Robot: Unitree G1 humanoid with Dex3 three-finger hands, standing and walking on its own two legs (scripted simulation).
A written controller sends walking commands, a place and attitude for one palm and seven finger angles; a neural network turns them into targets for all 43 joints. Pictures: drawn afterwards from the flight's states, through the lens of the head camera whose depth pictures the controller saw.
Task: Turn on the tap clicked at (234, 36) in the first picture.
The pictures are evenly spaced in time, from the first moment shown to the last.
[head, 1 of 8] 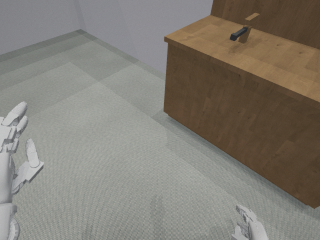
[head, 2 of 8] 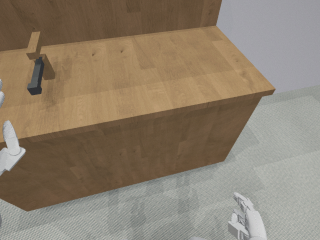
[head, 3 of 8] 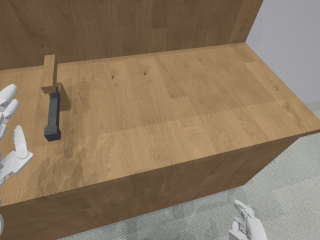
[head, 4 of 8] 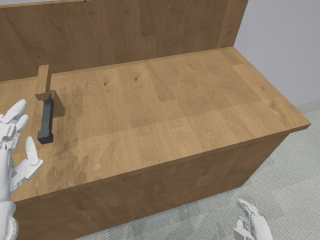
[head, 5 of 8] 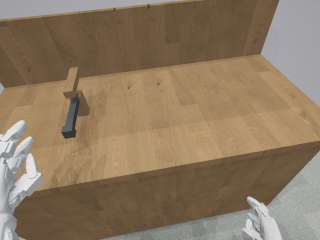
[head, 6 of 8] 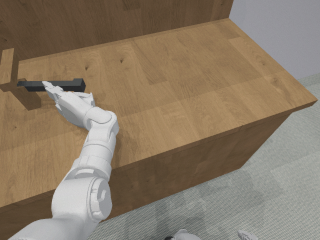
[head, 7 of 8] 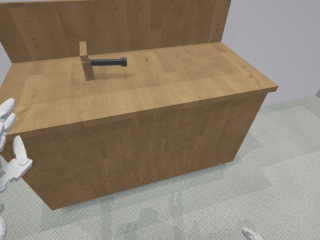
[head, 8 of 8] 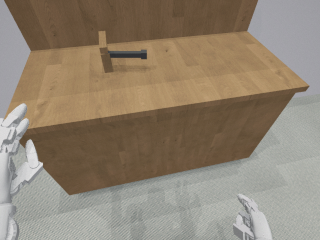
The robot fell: no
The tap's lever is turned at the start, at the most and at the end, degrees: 0 79 79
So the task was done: yes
